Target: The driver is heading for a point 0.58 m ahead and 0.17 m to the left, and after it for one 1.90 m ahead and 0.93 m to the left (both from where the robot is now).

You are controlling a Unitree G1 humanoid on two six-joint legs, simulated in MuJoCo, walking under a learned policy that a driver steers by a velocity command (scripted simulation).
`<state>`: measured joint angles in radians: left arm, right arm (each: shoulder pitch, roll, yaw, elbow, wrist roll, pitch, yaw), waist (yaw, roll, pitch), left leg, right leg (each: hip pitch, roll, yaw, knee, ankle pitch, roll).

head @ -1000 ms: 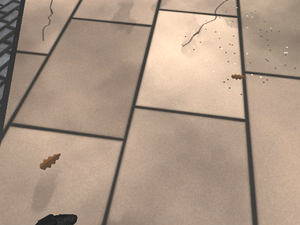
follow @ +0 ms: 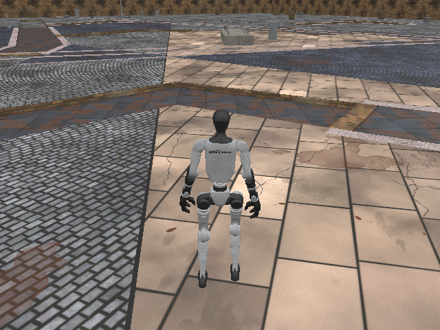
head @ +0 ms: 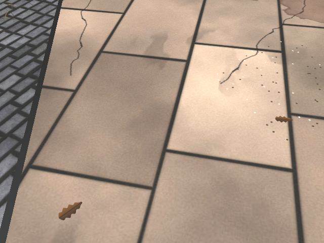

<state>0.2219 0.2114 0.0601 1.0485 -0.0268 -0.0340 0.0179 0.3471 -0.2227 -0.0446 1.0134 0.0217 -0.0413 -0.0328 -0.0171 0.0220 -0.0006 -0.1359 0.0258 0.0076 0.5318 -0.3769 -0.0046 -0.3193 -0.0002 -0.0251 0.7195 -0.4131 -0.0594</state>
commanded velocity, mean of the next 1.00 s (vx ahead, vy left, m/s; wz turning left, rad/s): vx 0.25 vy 0.00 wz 0.38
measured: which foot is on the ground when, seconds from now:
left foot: down 0.00-0.08, up 0.10-0.52, down 0.54-1.00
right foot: down 0.00-0.54, up 0.56-1.00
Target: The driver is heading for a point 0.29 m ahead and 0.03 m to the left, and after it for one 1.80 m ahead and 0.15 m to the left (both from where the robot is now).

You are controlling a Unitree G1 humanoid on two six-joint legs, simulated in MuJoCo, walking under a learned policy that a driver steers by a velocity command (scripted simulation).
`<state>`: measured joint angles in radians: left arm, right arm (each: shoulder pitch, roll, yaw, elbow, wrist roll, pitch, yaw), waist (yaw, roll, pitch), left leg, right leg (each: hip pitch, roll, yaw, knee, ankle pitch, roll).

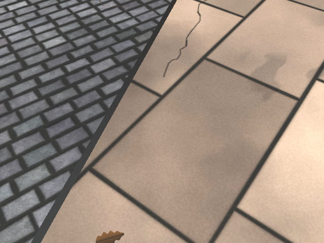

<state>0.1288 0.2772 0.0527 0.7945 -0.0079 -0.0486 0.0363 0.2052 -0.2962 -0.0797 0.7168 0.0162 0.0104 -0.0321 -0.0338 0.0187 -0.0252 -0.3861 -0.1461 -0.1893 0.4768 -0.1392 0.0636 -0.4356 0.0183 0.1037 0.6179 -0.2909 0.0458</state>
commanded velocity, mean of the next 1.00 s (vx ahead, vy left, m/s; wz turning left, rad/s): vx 0.45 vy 0.00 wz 0.32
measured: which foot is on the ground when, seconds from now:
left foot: down 0.00-0.02, up 0.04-0.52, down 0.54-1.00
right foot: up 0.00-0.02, down 0.04-0.54, up 0.56-1.00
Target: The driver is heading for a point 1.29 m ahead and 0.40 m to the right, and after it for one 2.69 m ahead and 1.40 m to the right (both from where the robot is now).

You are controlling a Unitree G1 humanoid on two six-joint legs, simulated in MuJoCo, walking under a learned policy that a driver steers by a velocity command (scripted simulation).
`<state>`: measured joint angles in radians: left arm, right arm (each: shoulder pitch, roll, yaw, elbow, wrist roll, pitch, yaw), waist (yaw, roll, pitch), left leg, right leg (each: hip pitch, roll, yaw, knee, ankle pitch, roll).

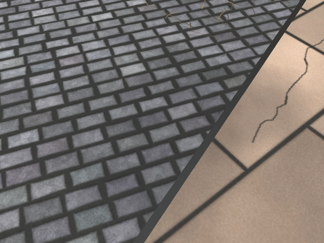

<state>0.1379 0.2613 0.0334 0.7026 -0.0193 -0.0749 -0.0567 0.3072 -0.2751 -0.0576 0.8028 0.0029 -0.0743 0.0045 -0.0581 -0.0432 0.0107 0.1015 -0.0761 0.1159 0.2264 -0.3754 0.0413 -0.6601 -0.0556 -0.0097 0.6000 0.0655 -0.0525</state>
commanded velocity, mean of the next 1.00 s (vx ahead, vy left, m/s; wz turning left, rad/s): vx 0.50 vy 0.00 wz -0.55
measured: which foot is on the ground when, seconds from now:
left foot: down 0.00-0.08, up 0.10-0.52, down 0.54-1.00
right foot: up 0.00-0.04, down 0.06-0.54, up 0.56-1.00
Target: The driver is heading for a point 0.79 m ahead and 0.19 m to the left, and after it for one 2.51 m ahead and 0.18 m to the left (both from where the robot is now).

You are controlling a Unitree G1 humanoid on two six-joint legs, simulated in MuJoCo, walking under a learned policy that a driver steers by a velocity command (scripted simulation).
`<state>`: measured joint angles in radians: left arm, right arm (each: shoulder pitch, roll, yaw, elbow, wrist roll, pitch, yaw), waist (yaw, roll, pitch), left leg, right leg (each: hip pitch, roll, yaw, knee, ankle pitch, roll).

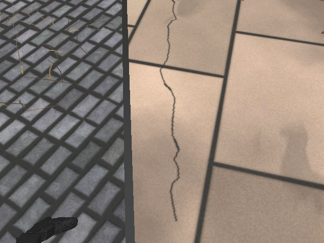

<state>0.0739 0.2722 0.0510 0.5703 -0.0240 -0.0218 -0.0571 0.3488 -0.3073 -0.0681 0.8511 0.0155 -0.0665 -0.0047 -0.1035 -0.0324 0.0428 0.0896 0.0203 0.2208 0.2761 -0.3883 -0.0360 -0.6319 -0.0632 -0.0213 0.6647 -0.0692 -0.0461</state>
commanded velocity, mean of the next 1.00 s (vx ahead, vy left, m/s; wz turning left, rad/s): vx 0.50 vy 0.00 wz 0.26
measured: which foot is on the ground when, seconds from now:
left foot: down 0.00-0.04, up 0.06-0.58, down 0.60-1.00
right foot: up 0.00-0.04, down 0.06-0.62, up 0.64-1.00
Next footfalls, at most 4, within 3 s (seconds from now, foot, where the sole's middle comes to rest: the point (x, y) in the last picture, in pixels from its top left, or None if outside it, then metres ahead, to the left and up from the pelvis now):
0.06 right None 0.20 -0.11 -0.77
0.60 left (126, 230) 0.51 0.12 -0.77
1.06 right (152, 159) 0.83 -0.01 -0.77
1.46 left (104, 174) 0.77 0.21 -0.77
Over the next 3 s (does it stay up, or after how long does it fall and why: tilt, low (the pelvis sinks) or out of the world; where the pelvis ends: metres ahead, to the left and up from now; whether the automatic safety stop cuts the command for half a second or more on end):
stays up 0.75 0.03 0.01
